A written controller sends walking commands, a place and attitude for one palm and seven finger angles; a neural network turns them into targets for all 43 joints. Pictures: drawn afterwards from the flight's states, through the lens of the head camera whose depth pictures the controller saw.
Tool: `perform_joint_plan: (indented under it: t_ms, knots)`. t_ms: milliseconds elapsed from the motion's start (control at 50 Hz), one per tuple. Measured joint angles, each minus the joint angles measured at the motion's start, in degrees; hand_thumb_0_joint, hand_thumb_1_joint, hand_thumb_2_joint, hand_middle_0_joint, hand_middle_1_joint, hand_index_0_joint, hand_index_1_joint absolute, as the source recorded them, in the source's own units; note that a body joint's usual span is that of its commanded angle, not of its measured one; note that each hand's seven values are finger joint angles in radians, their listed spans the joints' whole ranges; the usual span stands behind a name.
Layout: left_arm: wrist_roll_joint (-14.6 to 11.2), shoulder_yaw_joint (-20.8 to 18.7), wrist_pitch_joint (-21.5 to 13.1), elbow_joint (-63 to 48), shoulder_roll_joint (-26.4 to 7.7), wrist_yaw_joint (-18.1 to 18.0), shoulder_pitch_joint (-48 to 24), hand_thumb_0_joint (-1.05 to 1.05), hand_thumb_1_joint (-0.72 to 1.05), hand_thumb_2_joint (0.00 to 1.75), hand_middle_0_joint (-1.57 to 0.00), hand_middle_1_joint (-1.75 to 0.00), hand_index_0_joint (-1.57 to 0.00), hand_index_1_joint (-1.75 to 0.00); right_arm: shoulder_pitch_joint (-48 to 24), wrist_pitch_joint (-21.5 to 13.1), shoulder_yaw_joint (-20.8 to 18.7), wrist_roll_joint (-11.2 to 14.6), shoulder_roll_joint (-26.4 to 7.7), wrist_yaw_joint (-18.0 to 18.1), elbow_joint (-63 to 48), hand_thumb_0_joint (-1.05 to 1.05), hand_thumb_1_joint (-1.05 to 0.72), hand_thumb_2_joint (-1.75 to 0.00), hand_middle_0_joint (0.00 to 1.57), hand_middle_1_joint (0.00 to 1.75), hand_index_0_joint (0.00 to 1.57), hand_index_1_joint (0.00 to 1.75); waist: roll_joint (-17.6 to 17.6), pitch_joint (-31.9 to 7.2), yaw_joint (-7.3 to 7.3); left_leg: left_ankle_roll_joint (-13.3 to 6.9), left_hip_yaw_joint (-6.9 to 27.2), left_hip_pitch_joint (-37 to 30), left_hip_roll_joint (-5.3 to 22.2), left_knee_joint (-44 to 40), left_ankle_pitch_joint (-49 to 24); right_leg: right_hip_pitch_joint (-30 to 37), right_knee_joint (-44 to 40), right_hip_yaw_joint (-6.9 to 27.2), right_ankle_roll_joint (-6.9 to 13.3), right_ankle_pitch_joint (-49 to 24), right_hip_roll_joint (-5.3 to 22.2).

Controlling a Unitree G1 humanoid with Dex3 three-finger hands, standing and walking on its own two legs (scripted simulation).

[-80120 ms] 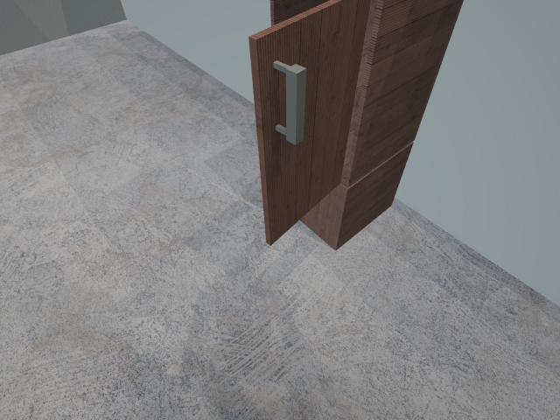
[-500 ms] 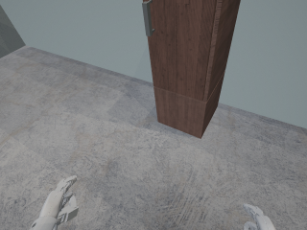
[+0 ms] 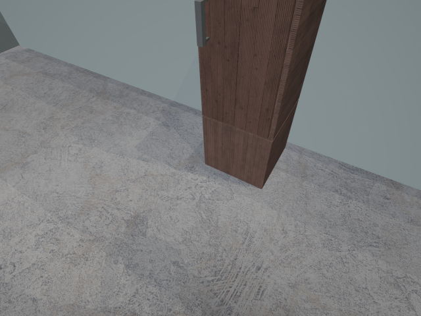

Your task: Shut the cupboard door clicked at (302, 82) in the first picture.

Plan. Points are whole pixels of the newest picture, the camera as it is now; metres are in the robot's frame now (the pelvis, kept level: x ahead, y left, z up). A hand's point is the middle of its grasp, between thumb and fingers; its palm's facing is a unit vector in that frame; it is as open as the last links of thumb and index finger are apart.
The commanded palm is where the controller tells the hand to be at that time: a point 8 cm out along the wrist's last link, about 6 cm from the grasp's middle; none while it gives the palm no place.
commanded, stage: let the arm hang, fingers relaxed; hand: left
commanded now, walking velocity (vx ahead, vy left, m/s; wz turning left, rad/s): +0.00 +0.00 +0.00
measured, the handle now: (203, 22) +1.04 +0.07 +0.12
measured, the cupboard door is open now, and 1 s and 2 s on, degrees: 0 0 0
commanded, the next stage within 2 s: look to check the result in 0.42 s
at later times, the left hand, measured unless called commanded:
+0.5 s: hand out of the picture +0.06 +0.20 -0.17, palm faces +0.00 -0.97 -0.22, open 7.4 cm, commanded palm none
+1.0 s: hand out of the picture +0.10 +0.24 -0.15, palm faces -0.01 -0.95 -0.31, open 7.4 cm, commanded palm none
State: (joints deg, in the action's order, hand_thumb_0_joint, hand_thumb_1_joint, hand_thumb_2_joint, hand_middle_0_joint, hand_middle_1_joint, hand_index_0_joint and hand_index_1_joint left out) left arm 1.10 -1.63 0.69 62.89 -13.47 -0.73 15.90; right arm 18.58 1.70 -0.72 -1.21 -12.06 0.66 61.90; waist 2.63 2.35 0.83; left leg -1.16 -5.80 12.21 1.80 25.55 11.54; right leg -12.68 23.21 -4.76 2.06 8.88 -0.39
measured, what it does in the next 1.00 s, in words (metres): stands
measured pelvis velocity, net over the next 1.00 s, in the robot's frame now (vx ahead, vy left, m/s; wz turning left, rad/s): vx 0.04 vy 0.00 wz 0.00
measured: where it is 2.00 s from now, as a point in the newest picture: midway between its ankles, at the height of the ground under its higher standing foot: outside the picture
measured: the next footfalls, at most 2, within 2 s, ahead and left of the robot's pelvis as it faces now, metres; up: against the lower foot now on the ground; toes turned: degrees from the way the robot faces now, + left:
none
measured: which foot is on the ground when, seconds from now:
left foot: down 0.00-1.00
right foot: down 0.00-1.00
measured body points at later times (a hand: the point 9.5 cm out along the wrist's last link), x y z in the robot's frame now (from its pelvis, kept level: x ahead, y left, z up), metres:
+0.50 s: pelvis +0.02 +0.01 +0.00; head +0.03 +0.01 +0.45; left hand +0.06 +0.25 -0.15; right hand +0.05 -0.24 -0.15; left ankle +0.03 +0.10 -0.74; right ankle +0.04 -0.10 -0.74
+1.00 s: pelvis +0.04 +0.00 +0.01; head +0.05 +0.00 +0.46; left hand +0.10 +0.29 -0.13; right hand +0.10 -0.28 -0.14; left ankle +0.03 +0.10 -0.74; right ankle +0.04 -0.10 -0.74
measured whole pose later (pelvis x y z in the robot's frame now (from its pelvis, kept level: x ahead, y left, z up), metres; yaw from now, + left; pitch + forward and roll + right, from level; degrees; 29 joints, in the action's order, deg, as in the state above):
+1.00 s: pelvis +0.04 +0.00 +0.01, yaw +0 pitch -2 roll +0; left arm 1.0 -1.0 -1.3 64.9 -16.5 -0.2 8.3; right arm 8.4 -0.1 -0.5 -0.8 -17.3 0.6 63.9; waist 1.2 2.6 0.5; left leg -1.1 -5.9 5.1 0.6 17.9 11.2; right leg -6.6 17.9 -4.5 1.2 9.7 0.1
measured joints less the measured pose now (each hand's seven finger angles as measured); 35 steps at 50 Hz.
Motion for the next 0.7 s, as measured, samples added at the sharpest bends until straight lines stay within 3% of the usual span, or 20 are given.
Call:
perform_joint_plan:
  t_ms: [400, 700]
  knots:
    - [0.0, 0.9, -1.3, 1.2, 2.5, 0.1, -4.3, 0.00, 0.91, 0.90, -0.20, -0.30, -0.20, -0.29, -4.8, -1.6, 0.1, 0.3, -0.2, 0.4, 1.5, 0.01, -0.91, -0.90, 0.21, 0.29, 0.20, 0.30, -2.0, -0.5, -0.15, -0.6, -1.0, -3.6, -1.3, -4.0, -0.4, 2.3, -1.7, 1.1, -1.1, 0.4, 1.0]
    - [0.0, 0.6, -1.7, 2.4, -0.4, 0.3, -4.7, 0.01, 0.91, 0.90, -0.20, -0.30, -0.20, -0.29, -7.6, -1.7, 0.0, 0.4, -2.4, 0.3, 1.9, 0.01, -0.91, -0.90, 0.21, 0.29, 0.20, 0.30, -1.6, 0.5, -0.41, -0.4, -0.5, -5.3, -1.2, -5.6, -0.1, 4.4, -3.7, 0.7, -1.0, 0.6, 0.7]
